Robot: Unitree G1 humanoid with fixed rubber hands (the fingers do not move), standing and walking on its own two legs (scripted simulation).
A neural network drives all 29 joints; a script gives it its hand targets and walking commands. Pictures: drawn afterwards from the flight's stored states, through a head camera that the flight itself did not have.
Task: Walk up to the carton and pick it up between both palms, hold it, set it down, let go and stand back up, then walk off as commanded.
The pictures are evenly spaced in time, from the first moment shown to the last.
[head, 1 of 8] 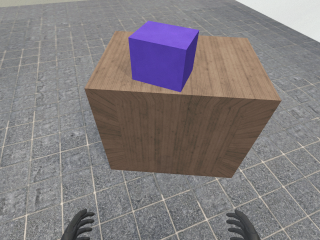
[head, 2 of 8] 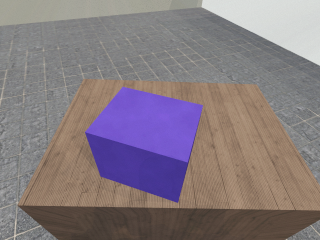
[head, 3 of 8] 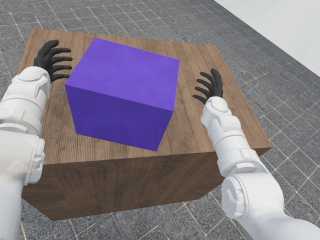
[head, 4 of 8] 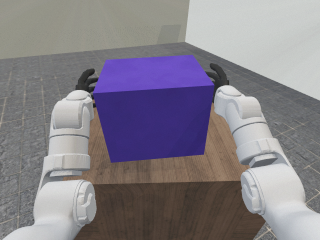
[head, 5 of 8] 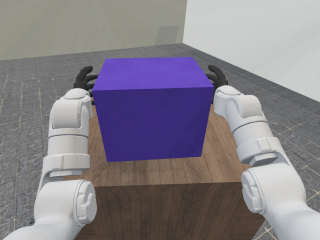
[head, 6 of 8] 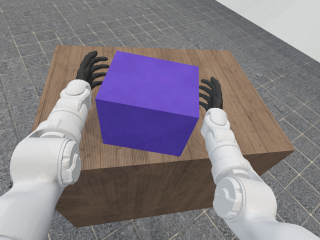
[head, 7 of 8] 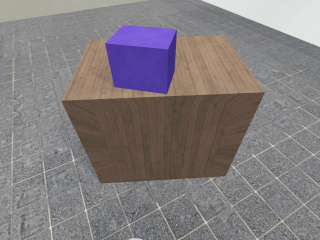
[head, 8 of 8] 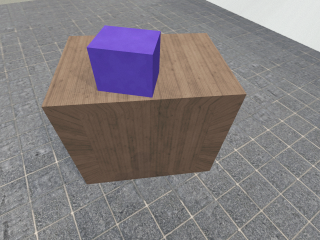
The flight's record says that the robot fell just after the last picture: no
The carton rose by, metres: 0.19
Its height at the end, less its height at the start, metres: +0.00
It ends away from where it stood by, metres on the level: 0.01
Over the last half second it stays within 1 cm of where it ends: yes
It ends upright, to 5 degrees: yes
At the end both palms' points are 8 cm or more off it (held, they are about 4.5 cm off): yes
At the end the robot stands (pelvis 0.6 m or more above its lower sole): yes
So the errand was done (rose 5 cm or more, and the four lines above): yes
